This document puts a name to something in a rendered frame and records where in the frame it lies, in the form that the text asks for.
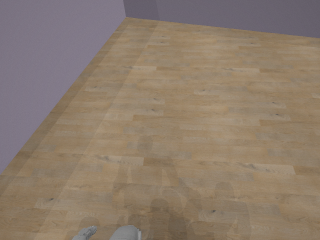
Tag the robot left hand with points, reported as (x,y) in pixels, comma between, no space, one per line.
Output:
(85,233)

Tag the robot left thigh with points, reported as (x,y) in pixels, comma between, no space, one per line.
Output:
(127,232)

